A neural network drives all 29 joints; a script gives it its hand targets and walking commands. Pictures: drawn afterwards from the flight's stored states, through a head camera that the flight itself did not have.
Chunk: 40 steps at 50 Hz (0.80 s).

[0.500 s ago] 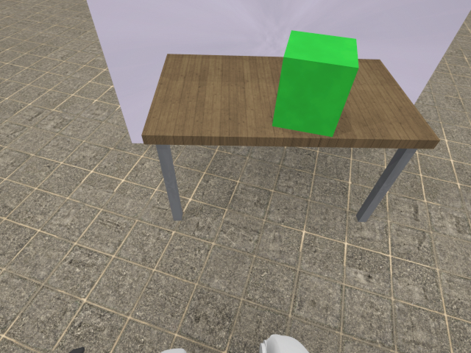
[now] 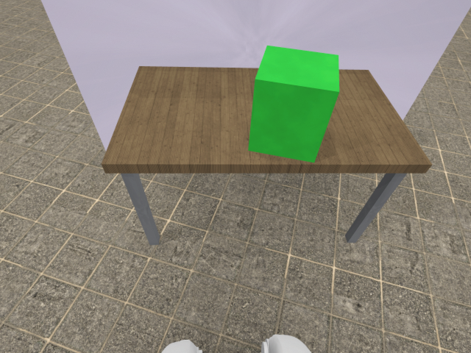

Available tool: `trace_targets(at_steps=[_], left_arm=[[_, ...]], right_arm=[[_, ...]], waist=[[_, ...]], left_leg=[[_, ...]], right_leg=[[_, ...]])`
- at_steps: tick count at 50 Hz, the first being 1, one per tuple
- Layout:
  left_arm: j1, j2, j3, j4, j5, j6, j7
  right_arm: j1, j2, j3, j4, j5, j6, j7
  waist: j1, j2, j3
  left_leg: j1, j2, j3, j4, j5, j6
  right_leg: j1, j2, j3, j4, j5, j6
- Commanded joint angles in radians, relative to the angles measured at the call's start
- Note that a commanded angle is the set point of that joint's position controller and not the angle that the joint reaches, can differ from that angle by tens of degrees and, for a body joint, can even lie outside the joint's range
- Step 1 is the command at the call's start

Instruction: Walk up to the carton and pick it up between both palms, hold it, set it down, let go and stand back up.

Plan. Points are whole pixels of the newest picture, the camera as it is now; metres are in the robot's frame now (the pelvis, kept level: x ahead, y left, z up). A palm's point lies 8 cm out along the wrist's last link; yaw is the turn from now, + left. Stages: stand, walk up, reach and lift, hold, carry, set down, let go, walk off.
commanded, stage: walk up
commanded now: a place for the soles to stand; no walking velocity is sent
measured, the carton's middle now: (291, 105) +0.80 -0.13 -0.03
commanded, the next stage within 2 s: none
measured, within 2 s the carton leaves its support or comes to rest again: neither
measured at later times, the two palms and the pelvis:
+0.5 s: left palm (128, 318) +0.21 +0.23 -0.13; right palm out of the picture +0.20 -0.43 -0.10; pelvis +0.15 -0.09 -0.02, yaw +1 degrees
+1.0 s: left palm (182, 253) +0.34 +0.14 -0.11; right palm (449, 241) +0.41 -0.48 -0.12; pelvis +0.28 -0.17 -0.01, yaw +6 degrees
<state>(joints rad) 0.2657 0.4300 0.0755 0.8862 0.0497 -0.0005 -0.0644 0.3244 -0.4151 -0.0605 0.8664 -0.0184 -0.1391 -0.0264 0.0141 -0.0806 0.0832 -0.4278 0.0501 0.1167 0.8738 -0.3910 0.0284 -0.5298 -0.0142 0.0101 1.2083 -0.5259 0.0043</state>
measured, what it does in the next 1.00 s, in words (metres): walks ahead: right foot, then left foot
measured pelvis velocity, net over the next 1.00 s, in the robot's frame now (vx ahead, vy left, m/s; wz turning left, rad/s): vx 0.28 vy -0.17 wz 0.11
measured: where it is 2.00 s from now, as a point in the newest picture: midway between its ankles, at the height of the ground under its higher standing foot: (272, 336)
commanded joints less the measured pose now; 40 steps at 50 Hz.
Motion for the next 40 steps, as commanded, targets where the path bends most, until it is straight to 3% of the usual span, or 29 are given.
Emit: trace_targets(at_steps=[1, 2, 4, 5, 6, 8, 9, 10, 11, 12, 13, 14, 15, 19, 21, 22, 23, 24, 26, 27, 28, 29, 30, 33, 34, 35, 36, 38, 40], left_arm=[[-0.118, 0.241, 0.072, -0.121, -0.008, -0.057, 0.007], [-0.138, 0.23, 0.08, -0.145, -0.012, -0.046, -0.003], [-0.168, 0.196, 0.078, -0.156, -0.005, -0.042, -0.012], [-0.151, 0.197, 0.074, -0.146, -0.011, -0.045, -0.018], [-0.109, 0.178, 0.077, -0.144, -0.011, -0.039, -0.027], [0.039, 0.214, 0.107, -0.071, -0.013, -0.045, -0.016], [0.14, 0.278, 0.127, -0.012, -0.015, -0.054, -0.009], [0.277, 0.325, 0.148, -0.004, -0.018, -0.054, 0.007], [0.205, 0.375, 0.14, -0.075, -0.025, -0.063, 0.015], [0.105, 0.365, 0.141, -0.115, -0.052, -0.064, 0.026], [0.018, 0.368, 0.132, -0.116, -0.047, -0.058, 0.032], [-0.047, 0.328, 0.116, -0.115, -0.043, -0.056, 0.034], [-0.096, 0.313, 0.106, -0.124, -0.031, -0.052, 0.036], [-0.108, 0.307, 0.088, -0.116, -0.007, -0.06, 0.024], [-0.2, 0.24, 0.061, -0.134, -0.01, -0.046, 0.019], [-0.228, 0.162, 0.05, -0.171, -0.009, -0.039, 0.015], [-0.306, 0.189, 0.042, -0.187, -0.017, -0.037, 0.024], [-0.291, 0.224, 0.049, -0.176, -0.012, -0.047, 0.029], [-0.255, 0.278, 0.064, -0.109, -0.013, -0.057, 0.031], [-0.205, 0.259, 0.069, -0.092, -0.021, -0.061, 0.031], [-0.164, 0.254, 0.071, -0.073, -0.018, -0.056, 0.024], [-0.15, 0.204, 0.072, -0.084, -0.02, -0.056, 0.019], [-0.149, 0.219, 0.081, -0.074, -0.021, -0.049, 0.016], [0.021, 0.169, 0.076, -0.019, -0.03, -0.068, 0.033], [0.134, 0.225, 0.113, 0.029, -0.026, -0.072, 0.044], [0.2, 0.324, 0.129, 0.012, -0.024, -0.081, 0.064], [0.145, 0.356, 0.117, -0.01, -0.055, -0.083, 0.066], [0.014, 0.312, 0.098, -0.043, -0.049, -0.084, 0.079], [-0.022, 0.234, 0.057, -0.027, -0.064, -0.089, 0.091]], right_arm=[[0.065, -0.373, -0.093, -0.049, 0.009, -0.014, -0.027], [0.091, -0.406, -0.097, -0.038, 0.004, -0.006, -0.019], [0.043, -0.409, -0.104, -0.047, -0.005, -0.012, -0.023], [0.046, -0.402, -0.099, -0.046, 0.003, -0.013, -0.02], [0.015, -0.419, -0.094, -0.042, -0.003, -0.008, -0.015], [-0.053, -0.367, -0.079, -0.06, 0.007, 0.001, -0.013], [-0.011, -0.302, -0.064, -0.048, 0.004, 0.011, -0.005], [-0.075, -0.209, -0.033, -0.074, 0.0, 0.012, 0.004], [-0.088, -0.224, -0.04, -0.073, 0.013, 0.009, -0.011], [-0.078, -0.266, -0.044, -0.074, 0.019, 0.019, -0.017], [-0.022, -0.301, -0.053, -0.043, 0.024, 0.015, -0.015], [0.026, -0.305, -0.046, 0.007, 0.024, 0.017, -0.009], [0.027, -0.319, -0.059, 0.017, 0.013, 0.011, -0.005], [0.111, -0.289, -0.086, 0.056, 0.009, 0.007, 0.017], [0.276, -0.266, -0.096, 0.095, -0.002, 0.001, 0.012], [0.389, -0.343, -0.123, 0.109, -0.01, 0.001, 0.004], [0.346, -0.418, -0.131, 0.066, -0.007, -0.001, -0.007], [0.223, -0.45, -0.13, 0.025, 0.001, -0.004, -0.014], [0.106, -0.419, -0.114, 0.009, 0.004, -0.009, -0.024], [0.076, -0.417, -0.103, -0.001, 0.005, -0.004, -0.025], [0.075, -0.385, -0.098, 0.005, 0.006, -0.007, -0.023], [0.079, -0.387, -0.097, 0.012, -0.005, -0.004, -0.018], [0.08, -0.381, -0.09, 0.011, 0.008, 0.0, -0.013], [-0.029, -0.303, -0.056, -0.002, -0.002, 0.024, -0.007], [-0.007, -0.212, -0.032, 0.002, 0.005, 0.034, -0.006], [-0.05, -0.137, -0.012, -0.042, 0.014, 0.033, -0.011], [-0.051, -0.221, -0.026, -0.017, 0.035, 0.038, -0.02], [-0.034, -0.261, -0.033, 0.011, 0.032, 0.04, -0.022], [0.016, -0.241, -0.027, 0.064, 0.023, 0.036, -0.027]], waist=[[-0.059, 0.19, -0.043], [-0.072, 0.284, -0.077], [-0.046, 0.252, -0.01], [-0.043, 0.207, -0.008], [-0.011, 0.325, -0.053], [0.092, 0.147, -0.112], [0.125, -0.049, -0.142], [0.22, -0.259, -0.126], [0.195, -0.264, -0.094], [0.122, -0.034, -0.085], [0.078, -0.033, -0.087], [0.026, -0.097, -0.03], [0.018, -0.148, 0.027], [0.004, -0.101, -0.033], [-0.117, 0.009, -0.082], [-0.188, 0.33, -0.06], [-0.187, 0.354, -0.018], [-0.126, 0.262, 0.064], [-0.069, 0.107, 0.08], [-0.052, 0.176, 0.045], [-0.06, 0.131, 0.008], [-0.049, 0.268, -0.02], [-0.06, 0.278, -0.044], [0.064, 0.243, -0.064], [0.144, -0.018, -0.116], [0.164, -0.186, -0.119], [0.129, -0.051, -0.184], [0.057, 0.014, -0.084], [0.01, 0.004, -0.032]], left_leg=[[0.245, 0.338, -0.536, -0.454, -0.007, 0.277], [0.216, 0.319, -0.512, -0.458, -0.079, 0.28], [0.059, 0.355, -0.527, -0.459, -0.061, 0.27], [0.09, 0.298, -0.427, -0.44, -0.061, 0.243], [0.0, 0.3, -0.394, -0.427, -0.137, 0.231], [-0.209, 0.244, -0.259, -0.264, -0.191, 0.151], [-0.344, 0.139, -0.15, -0.084, -0.169, 0.1], [-0.51, 0.008, -0.024, 0.365, -0.05, 0.042], [-0.616, -0.073, -0.139, 0.531, -0.169, 0.025], [-0.562, -0.012, -0.234, 0.55, -0.108, 0.017], [-0.492, 0.018, -0.202, 0.501, -0.119, 0.018], [-0.456, 0.053, -0.156, 0.443, -0.062, 0.011], [-0.358, 0.082, -0.15, 0.354, -0.09, 0.014], [-0.106, 0.048, -0.11, 0.101, -0.208, 0.057], [0.221, -0.002, -0.111, -0.043, -0.088, 0.102], [0.373, 0.17, -0.508, -0.355, -0.48, 0.164], [0.327, 0.353, -1.052, -0.686, -0.789, 0.282], [0.34, 0.387, -1.071, -0.708, -0.58, 0.311], [0.262, 0.375, -0.894, -0.567, -0.374, 0.324], [0.207, 0.343, -0.745, -0.534, -0.24, 0.298], [0.201, 0.334, -0.68, -0.465, -0.121, 0.292], [0.172, 0.325, -0.595, -0.444, -0.04, 0.285], [0.156, 0.285, -0.545, -0.437, -0.017, 0.255], [-0.139, 0.178, -0.273, -0.187, 0.207, 0.163], [-0.275, 0.08, -0.196, 0.175, 0.3, 0.095], [-0.463, -0.048, -0.085, 0.445, 0.104, 0.018], [-0.483, -0.048, -0.259, 0.498, -0.08, 0.024], [-0.453, 0.008, -0.241, 0.455, -0.111, 0.01], [-0.327, 0.035, -0.222, 0.338, -0.072, 0.005]], right_leg=[[-0.305, -0.113, 0.061, -0.017, 0.021, 0.005], [-0.247, -0.102, 0.037, -0.061, -0.003, 0.0], [-0.207, -0.116, 0.048, -0.119, 0.09, -0.017], [-0.198, -0.101, 0.014, -0.171, 0.099, -0.026], [-0.039, -0.102, -0.005, -0.256, 0.103, -0.041], [0.283, -0.04, -0.051, -0.385, 0.172, -0.044], [0.489, 0.028, -0.076, -0.443, 0.065, -0.062], [0.53, -0.114, 0.227, -0.644, -0.274, -0.112], [0.453, -0.371, 0.837, -0.956, -0.284, -0.243], [0.378, -0.406, 0.822, -0.964, -0.374, -0.262], [0.332, -0.411, 0.72, -0.937, -0.443, -0.295], [0.263, -0.327, 0.544, -0.88, -0.432, -0.253], [0.097, -0.347, 0.538, -0.848, -0.414, -0.288], [-0.052, -0.335, 0.446, -0.766, -0.354, -0.276], [-0.235, -0.201, 0.2, -0.525, -0.39, -0.188], [-0.485, -0.05, -0.005, -0.174, -0.328, -0.08], [-0.529, -0.006, -0.006, 0.025, -0.138, -0.029], [-0.548, -0.045, 0.048, 0.09, -0.03, -0.009], [-0.469, -0.093, 0.093, 0.018, -0.025, -0.002], [-0.35, -0.1, 0.046, -0.042, -0.039, -0.003], [-0.308, -0.095, 0.041, -0.072, -0.042, -0.01], [-0.246, -0.097, 0.004, -0.109, -0.001, -0.017], [-0.185, -0.089, -0.017, -0.117, 0.056, -0.018], [0.22, -0.022, -0.076, -0.399, 0.18, -0.04], [0.482, -0.01, 0.044, -0.558, 0.064, -0.032], [0.473, -0.285, 0.535, -0.805, -0.012, -0.145], [0.488, -0.432, 0.725, -0.855, 0.212, -0.232], [0.421, -0.411, 0.53, -0.789, 0.298, -0.228], [0.301, -0.376, 0.347, -0.697, 0.677, -0.235]])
